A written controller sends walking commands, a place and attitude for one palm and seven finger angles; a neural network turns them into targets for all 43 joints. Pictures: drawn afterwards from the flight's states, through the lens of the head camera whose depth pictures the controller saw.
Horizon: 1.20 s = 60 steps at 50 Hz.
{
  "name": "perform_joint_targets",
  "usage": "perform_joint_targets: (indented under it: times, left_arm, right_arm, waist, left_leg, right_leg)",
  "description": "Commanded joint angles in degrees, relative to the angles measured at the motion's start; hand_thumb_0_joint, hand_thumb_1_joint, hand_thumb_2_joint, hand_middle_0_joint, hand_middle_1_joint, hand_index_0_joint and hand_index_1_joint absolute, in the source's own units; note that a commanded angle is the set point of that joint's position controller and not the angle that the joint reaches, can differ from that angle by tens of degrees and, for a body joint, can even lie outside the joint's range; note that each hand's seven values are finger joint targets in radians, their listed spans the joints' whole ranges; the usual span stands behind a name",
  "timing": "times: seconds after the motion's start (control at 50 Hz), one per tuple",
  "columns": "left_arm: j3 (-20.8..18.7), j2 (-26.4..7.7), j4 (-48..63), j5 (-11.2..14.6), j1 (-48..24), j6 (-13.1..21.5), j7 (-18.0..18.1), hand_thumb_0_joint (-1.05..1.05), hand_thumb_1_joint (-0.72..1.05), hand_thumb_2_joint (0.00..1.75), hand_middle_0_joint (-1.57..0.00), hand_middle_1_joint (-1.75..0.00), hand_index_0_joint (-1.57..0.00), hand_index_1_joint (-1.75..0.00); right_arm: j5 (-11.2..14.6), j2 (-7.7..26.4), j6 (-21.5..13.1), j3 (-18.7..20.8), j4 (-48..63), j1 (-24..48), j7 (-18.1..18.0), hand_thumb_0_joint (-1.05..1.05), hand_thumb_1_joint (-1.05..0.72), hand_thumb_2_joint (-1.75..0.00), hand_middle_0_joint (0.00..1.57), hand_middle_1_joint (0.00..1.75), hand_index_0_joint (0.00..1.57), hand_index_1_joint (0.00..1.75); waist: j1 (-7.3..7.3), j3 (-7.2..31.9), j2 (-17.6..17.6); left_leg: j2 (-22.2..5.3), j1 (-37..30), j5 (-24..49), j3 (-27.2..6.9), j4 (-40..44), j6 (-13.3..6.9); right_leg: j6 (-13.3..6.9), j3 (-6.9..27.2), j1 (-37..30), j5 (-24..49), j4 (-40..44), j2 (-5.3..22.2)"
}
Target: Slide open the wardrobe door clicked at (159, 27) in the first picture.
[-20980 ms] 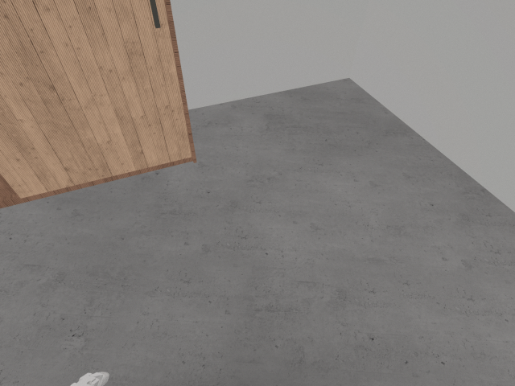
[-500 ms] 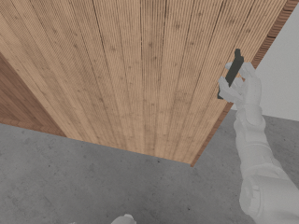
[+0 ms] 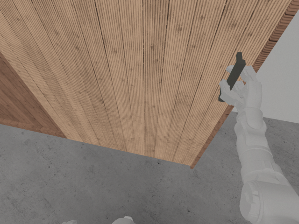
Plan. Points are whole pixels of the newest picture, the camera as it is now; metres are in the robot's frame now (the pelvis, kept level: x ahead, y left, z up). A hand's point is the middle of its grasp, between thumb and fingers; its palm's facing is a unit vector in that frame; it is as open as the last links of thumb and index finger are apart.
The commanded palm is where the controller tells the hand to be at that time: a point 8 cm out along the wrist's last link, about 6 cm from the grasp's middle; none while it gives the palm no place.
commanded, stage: grip the handle and tug to test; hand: right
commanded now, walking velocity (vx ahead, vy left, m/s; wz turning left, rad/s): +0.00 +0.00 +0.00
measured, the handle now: (230, 78) +0.52 -0.14 +0.10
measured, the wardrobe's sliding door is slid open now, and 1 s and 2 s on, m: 0.00 0.00 0.00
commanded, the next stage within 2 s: tug the door sideways, standing still in 0.10 s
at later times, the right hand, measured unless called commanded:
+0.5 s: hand (221, 89) +0.47 -0.11 +0.11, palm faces +0.09 +1.00 +0.00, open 5.5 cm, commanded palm +0.44 -0.13 +0.10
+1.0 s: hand (220, 89) +0.47 -0.11 +0.11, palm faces +0.12 +0.99 -0.02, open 5.6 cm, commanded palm +0.44 -0.11 +0.10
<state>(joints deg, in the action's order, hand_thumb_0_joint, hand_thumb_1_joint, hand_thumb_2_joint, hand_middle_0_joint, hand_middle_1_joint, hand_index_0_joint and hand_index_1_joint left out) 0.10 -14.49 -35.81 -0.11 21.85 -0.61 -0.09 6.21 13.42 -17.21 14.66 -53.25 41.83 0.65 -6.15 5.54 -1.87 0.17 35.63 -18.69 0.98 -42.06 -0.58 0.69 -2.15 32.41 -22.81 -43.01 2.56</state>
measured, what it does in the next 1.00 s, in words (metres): stands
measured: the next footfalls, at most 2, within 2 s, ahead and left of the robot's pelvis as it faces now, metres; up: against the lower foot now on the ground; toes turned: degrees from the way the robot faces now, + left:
none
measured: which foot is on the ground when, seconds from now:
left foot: down 0.00-1.00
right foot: down 0.00-1.00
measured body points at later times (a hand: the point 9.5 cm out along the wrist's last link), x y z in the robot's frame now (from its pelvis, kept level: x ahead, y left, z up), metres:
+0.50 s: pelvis +0.01 +0.00 +0.00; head +0.07 +0.00 +0.45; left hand +0.08 +0.25 -0.13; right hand +0.46 -0.17 +0.11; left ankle +0.02 +0.11 -0.71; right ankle -0.02 -0.13 -0.71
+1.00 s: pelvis +0.00 -0.01 -0.01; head +0.07 -0.01 +0.44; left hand +0.05 +0.24 -0.14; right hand +0.46 -0.16 +0.11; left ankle +0.02 +0.11 -0.71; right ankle -0.02 -0.13 -0.71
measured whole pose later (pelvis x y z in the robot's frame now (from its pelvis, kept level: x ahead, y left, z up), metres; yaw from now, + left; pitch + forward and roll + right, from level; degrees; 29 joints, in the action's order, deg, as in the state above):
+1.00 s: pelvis +0.00 -0.01 -0.01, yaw -4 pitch +13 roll +1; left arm -0.9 -13.5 -42.0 -1.9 23.0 4.5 -2.6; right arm 7.4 7.4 -18.2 2.1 -57.3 48.8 -10.6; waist -3.6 5.5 -2.3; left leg -2.0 36.6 -20.6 4.3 -44.1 0.1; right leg 0.2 1.4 35.7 -23.9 -46.4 0.5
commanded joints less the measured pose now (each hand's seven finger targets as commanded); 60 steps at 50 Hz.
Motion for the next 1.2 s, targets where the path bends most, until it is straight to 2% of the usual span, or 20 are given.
perform_joint_targets:
  times: [0.0,0.12,0.16,0.18,0.22,0.24,0.3,0.32,0.36,0.4,0.42,0.52,0.56,0.58,0.64,0.74,0.8,1.0,1.02,1.18]
  left_arm:
    - [-3.08,-7.84,5.89,0.10,3.07,1.55,0.62,0.00,0.90,0.90,-0.20,-0.30,-0.20,-0.30]
    - [-3.46,-7.33,6.53,0.21,2.69,1.49,0.49,0.00,0.90,0.90,-0.20,-0.30,-0.20,-0.30]
    - [-3.53,-7.13,6.39,0.25,2.55,1.42,0.41,0.00,0.90,0.90,-0.20,-0.30,-0.20,-0.30]
    - [-3.50,-7.09,6.38,0.19,2.73,1.41,0.36,0.00,0.90,0.90,-0.20,-0.30,-0.20,-0.30]
    - [-3.48,-7.02,4.94,0.11,2.99,1.41,0.59,0.00,0.90,0.90,-0.20,-0.30,-0.20,-0.30]
    - [-3.60,-7.13,3.59,-0.06,3.62,1.32,0.81,0.00,0.90,0.90,-0.20,-0.30,-0.20,-0.30]
    - [-3.79,-6.90,2.54,-0.56,4.60,1.89,0.79,0.00,0.90,0.90,-0.20,-0.30,-0.20,-0.30]
    - [-3.83,-6.53,2.17,-0.64,4.56,2.14,0.69,0.00,0.90,0.90,-0.20,-0.30,-0.20,-0.30]
    - [-3.72,-6.26,1.31,-0.80,4.73,2.56,0.24,0.00,0.90,0.90,-0.20,-0.30,-0.20,-0.30]
    - [-3.81,-6.48,0.84,-1.14,5.28,2.90,-0.16,0.00,0.90,0.90,-0.20,-0.30,-0.20,-0.30]
    - [-3.85,-6.35,0.87,-1.05,4.91,3.12,-0.38,0.00,0.90,0.90,-0.20,-0.30,-0.20,-0.30]
    - [-3.98,-6.50,0.28,-1.33,5.06,3.96,-0.87,0.00,0.90,0.90,-0.20,-0.30,-0.20,-0.30]
    - [-3.85,-6.47,-0.07,-1.33,4.98,4.34,-1.03,0.00,0.90,0.90,-0.20,-0.30,-0.20,-0.30]
    - [-3.76,-6.49,-0.20,-1.37,4.90,4.56,-1.16,0.00,0.90,0.90,-0.20,-0.30,-0.20,-0.30]
    - [-3.87,-6.62,-0.74,-1.54,5.33,5.15,-1.31,0.00,0.90,0.90,-0.20,-0.30,-0.20,-0.30]
    - [-3.86,-6.53,-1.55,-1.66,5.50,6.12,-1.72,0.00,0.90,0.90,-0.20,-0.30,-0.20,-0.30]
    - [-3.96,-7.02,-1.82,-1.93,6.09,6.45,-1.71,0.00,0.90,0.90,-0.20,-0.30,-0.20,-0.30]
    - [-3.87,-6.88,-1.92,-1.69,6.03,6.93,-1.86,0.00,0.90,0.90,-0.20,-0.30,-0.20,-0.30]
    - [-3.81,-6.60,-1.95,-1.62,5.76,6.88,-1.93,0.00,0.90,0.90,-0.20,-0.30,-0.20,-0.30]
    - [-3.75,-6.30,-1.25,-1.54,5.14,6.87,-1.94,0.00,0.90,0.90,-0.20,-0.30,-0.20,-0.30]
  right_arm:
    - [0.53,9.68,-3.77,0.85,15.45,15.54,1.46,0.00,-0.90,-0.90,0.45,1.40,0.45,1.40]
    - [0.72,7.51,-2.15,-0.13,20.18,10.24,1.18,0.00,-0.90,-0.90,0.45,1.40,0.45,1.40]
    - [0.62,6.63,-1.64,-1.05,22.05,10.19,1.07,0.00,-0.90,-0.90,0.45,1.40,0.45,1.40]
    - [0.60,6.49,-1.43,-1.08,22.85,9.48,0.88,0.00,-0.90,-0.90,0.45,1.40,0.45,1.40]
    - [0.18,4.27,-1.08,-4.39,22.70,19.91,0.18,0.00,-0.90,-0.90,0.45,1.40,0.45,1.40]
    - [-0.13,5.56,-1.06,-3.64,20.92,24.96,-0.48,0.00,-0.90,-0.90,0.45,1.40,0.45,1.40]
    - [-0.52,2.06,-1.57,-6.01,19.09,26.99,-1.08,0.00,-0.90,-0.90,0.45,1.40,0.45,1.40]
    - [-0.40,0.99,-1.92,-6.37,18.86,27.91,-1.43,0.00,-0.90,-0.90,0.45,1.40,0.45,1.40]
    - [-0.47,-2.19,-2.22,-8.55,16.92,29.05,-2.24,0.00,-0.90,-0.90,0.45,1.40,0.45,1.40]
    - [-1.25,-4.35,-2.77,-10.47,14.85,30.17,-3.32,0.00,-0.90,-0.90,0.45,1.40,0.45,1.40]
    - [-1.49,-5.65,-3.10,-11.59,14.08,30.43,-3.42,0.00,-0.90,-0.90,0.45,1.40,0.45,1.40]
    - [-1.78,-8.85,-4.79,-14.64,14.21,35.17,-3.76,0.00,-0.90,-0.90,0.45,1.40,0.45,1.40]
    - [-1.73,-10.75,-4.96,-16.17,12.50,35.57,-3.80,0.00,-0.90,-0.90,0.45,1.40,0.45,1.40]
    - [-1.70,-11.31,-5.15,-16.68,12.78,36.56,-3.94,0.00,-0.90,-0.90,0.45,1.40,0.45,1.40]
    - [-1.44,-13.34,-5.47,-18.21,12.29,38.05,-4.36,0.00,-0.90,-0.90,0.45,1.40,0.45,1.40]
    - [-1.91,-16.69,-5.58,-21.35,11.83,39.12,-5.27,0.00,-0.90,-0.90,0.45,1.40,0.45,1.40]
    - [-1.99,-15.98,-5.75,-21.00,11.90,39.56,-5.56,0.00,-0.90,-0.90,0.45,1.40,0.45,1.40]
    - [-2.20,-16.50,-5.55,-21.73,11.94,39.05,-5.67,0.00,-0.90,-0.90,0.45,1.40,0.45,1.40]
    - [-2.17,-16.90,-5.35,-21.81,11.32,38.49,-5.73,0.00,-0.90,-0.90,0.45,1.40,0.45,1.40]
    - [-1.87,-17.50,-4.90,-22.15,12.83,38.43,-5.47,0.00,-0.90,-0.90,0.45,1.40,0.45,1.40]
  waist:
    - [2.82,21.63,2.79]
    - [3.35,22.61,3.23]
    - [3.30,22.08,1.20]
    - [3.47,22.43,1.77]
    - [0.34,20.47,0.90]
    - [-0.76,20.18,1.29]
    - [-1.17,21.98,1.79]
    - [-1.05,23.52,-0.64]
    - [-1.34,23.32,-1.31]
    - [-2.09,22.49,2.77]
    - [-2.23,21.80,1.50]
    - [-3.04,24.46,0.39]
    - [-3.34,22.76,0.59]
    - [-3.37,22.68,-0.78]
    - [-4.06,23.37,0.51]
    - [-4.46,22.86,-1.18]
    - [-4.53,23.37,0.54]
    - [-4.28,22.97,-0.11]
    - [-4.07,22.57,-1.28]
    - [-4.21,22.85,0.55]
  left_leg:
    - [1.30,-19.93,27.04,0.26,3.14,-0.73]
    - [1.23,-21.41,31.34,0.57,3.00,-0.59]
    - [1.20,-20.99,32.75,0.49,3.03,-0.59]
    - [1.19,-21.40,33.44,0.69,2.83,-0.68]
    - [1.29,-17.62,32.00,0.85,3.33,-0.24]
    - [1.33,-16.26,30.96,0.64,3.36,-0.12]
    - [1.29,-15.24,31.15,0.91,2.90,-0.26]
    - [1.16,-14.76,31.68,0.98,2.41,-0.32]
    - [1.31,-12.58,30.24,1.56,2.11,-0.39]
    - [1.47,-11.86,29.01,1.91,2.08,-0.40]
    - [1.48,-10.75,27.53,1.93,2.16,-0.37]
    - [1.56,-8.75,24.69,2.27,1.65,-0.68]
    - [1.68,-7.47,23.05,2.51,1.88,-0.73]
    - [1.70,-6.75,22.37,2.56,1.78,-0.86]
    - [1.83,-5.75,20.83,2.91,1.74,-0.80]
    - [1.91,-2.93,18.30,3.45,1.52,-0.89]
    - [1.95,-3.95,18.79,3.53,1.37,-0.97]
    - [1.92,-3.37,19.14,3.74,1.05,-0.94]
    - [1.93,-2.99,19.41,3.57,1.09,-0.92]
    - [1.88,-4.49,20.80,3.55,1.30,-0.74]
  right_leg:
    - [-1.84,-0.14,-5.09,20.82,4.43,-2.77]
    - [-1.81,-0.53,-7.00,25.39,4.66,-2.51]
    - [-1.70,-0.74,-8.01,27.22,4.41,-2.44]
    - [-1.66,-0.45,-8.39,28.56,4.42,-2.37]
    - [-1.57,0.14,-9.75,27.85,3.82,-2.15]
    - [-1.62,0.47,-9.82,26.78,3.28,-2.22]
    - [-1.58,0.94,-11.21,28.77,2.59,-2.29]
    - [-1.34,1.07,-12.35,30.59,2.20,-2.28]
    - [-0.94,1.67,-13.25,31.43,1.72,-2.16]
    - [-1.12,2.26,-12.20,30.19,1.64,-2.10]
    - [-1.09,2.25,-12.02,28.44,1.71,-2.23]
    - [-0.84,3.18,-14.01,26.95,1.29,-2.24]
    - [-0.80,3.29,-13.62,25.24,1.30,-2.27]
    - [-0.72,3.50,-13.88,25.04,1.30,-2.30]
    - [-0.67,4.05,-14.42,23.96,1.14,-2.18]
    - [-0.34,5.00,-16.08,24.31,1.11,-1.84]
    - [-0.49,5.15,-15.28,23.93,1.14,-2.07]
    - [-0.25,5.54,-16.27,26.58,1.06,-1.88]
    - [-0.22,5.21,-16.48,26.95,0.89,-1.92]
    - [-0.51,4.69,-15.60,25.79,0.81,-2.32]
